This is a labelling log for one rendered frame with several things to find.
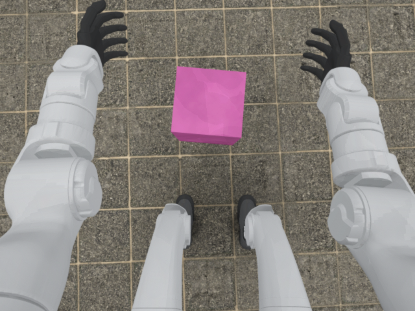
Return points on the robot left thigh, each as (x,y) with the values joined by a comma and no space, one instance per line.
(160,285)

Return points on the robot right foot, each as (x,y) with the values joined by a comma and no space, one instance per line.
(245,205)

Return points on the robot right forearm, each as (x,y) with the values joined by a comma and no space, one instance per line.
(356,135)

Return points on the robot left hand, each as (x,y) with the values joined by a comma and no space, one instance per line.
(91,33)

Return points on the left robot upper arm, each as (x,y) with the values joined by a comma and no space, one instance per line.
(48,200)

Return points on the robot left forearm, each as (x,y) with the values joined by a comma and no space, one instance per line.
(68,109)

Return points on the robot right hand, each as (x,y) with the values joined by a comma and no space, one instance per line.
(338,52)

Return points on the right robot upper arm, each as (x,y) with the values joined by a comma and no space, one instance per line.
(377,225)

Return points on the carton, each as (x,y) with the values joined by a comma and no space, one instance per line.
(208,105)

